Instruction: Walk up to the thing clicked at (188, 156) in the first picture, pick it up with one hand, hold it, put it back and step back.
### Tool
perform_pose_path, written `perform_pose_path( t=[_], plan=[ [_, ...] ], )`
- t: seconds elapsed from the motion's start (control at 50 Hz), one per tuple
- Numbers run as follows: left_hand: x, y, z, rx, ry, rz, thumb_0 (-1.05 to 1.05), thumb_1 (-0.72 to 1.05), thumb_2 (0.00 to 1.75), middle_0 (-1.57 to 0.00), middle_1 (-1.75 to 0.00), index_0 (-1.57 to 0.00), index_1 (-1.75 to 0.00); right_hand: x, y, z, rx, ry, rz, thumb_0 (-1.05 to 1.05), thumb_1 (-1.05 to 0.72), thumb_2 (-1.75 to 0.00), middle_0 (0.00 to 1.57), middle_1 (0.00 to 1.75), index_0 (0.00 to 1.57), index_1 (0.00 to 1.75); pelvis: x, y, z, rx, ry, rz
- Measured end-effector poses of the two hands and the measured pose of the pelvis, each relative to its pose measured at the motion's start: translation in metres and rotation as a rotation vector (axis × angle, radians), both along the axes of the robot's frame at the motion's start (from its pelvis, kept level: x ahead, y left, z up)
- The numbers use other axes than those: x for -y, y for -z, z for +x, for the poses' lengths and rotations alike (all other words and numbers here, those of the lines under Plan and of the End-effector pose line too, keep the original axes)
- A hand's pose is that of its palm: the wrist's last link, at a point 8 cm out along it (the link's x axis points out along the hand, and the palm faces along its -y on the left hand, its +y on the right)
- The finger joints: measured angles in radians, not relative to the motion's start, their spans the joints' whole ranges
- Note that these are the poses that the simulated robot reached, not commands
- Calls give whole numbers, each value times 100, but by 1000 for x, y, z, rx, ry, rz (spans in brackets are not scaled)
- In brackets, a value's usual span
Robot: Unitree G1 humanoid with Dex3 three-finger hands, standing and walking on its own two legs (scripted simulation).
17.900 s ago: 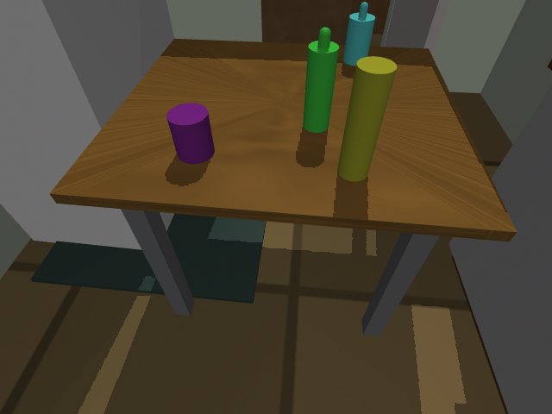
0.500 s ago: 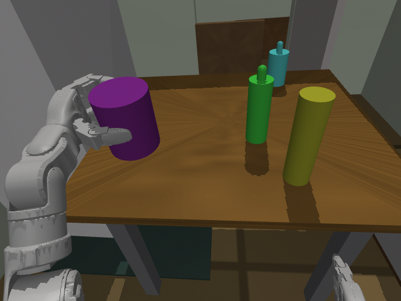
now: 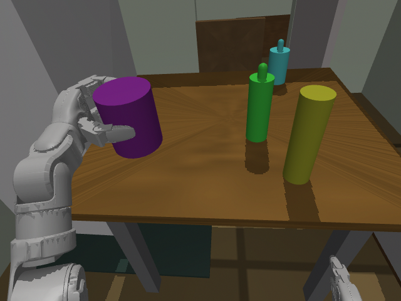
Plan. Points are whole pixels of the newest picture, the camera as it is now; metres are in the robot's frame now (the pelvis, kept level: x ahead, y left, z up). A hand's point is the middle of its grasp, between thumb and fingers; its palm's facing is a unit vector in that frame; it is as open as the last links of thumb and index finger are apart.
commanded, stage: crouch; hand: left
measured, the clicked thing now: (131, 112) +0.37 +0.13 +0.26
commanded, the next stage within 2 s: lower in 1.16 s
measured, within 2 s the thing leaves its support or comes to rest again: neither
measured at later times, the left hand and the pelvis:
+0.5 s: hand (136, 122) +0.45 +0.16 +0.19, palm faces +0.11 -0.99 +0.00, open 11.9 cm; pelvis +0.00 +0.00 +0.00, yaw -1 degrees
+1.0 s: hand (142, 123) +0.48 +0.16 +0.16, palm faces +0.11 -0.99 +0.00, open 11.9 cm; pelvis +0.02 -0.01 +0.00, yaw -1 degrees
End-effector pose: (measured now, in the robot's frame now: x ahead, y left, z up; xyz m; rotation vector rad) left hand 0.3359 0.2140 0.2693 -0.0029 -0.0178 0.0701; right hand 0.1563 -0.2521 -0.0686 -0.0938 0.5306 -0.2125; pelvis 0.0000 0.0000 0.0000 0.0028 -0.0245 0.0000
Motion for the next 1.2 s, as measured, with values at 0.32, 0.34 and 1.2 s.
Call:
perform_pose_path(
  t=[0.32,0.34,1.2],
  plan=[
    [4,62,65,-82,-33,-15,-1,-61,68,-70,-110,-72,-109,9,0,-25,-36,42,-74,-2,57,-5,5,5,6,5,2,2,-5,-57,13,4],
    [4,65,69,-80,-33,-11,-1,-61,68,-70,-110,-72,-109,9,0,-25,-39,47,-76,-2,57,-5,5,5,6,5,2,3,-5,-62,15,4],
    [7,117,137,-55,-28,-8,-1,-61,66,-70,-110,-73,-109,21,4,-10,-167,84,-96,-1,53,-6,6,5,6,5,6,4,15,-172,17,-5]
  ],
)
